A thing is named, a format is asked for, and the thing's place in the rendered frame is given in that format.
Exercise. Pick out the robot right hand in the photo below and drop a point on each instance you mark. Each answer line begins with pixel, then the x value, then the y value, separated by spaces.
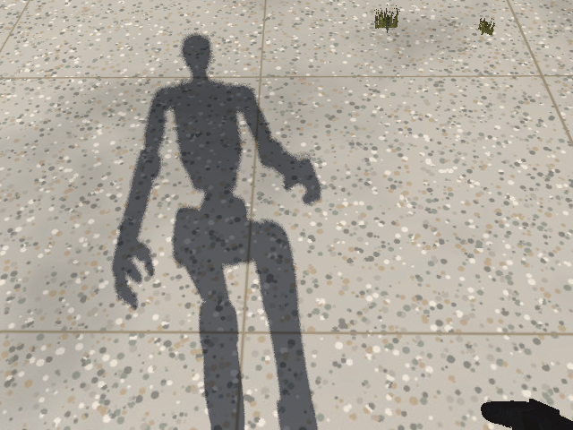
pixel 522 415

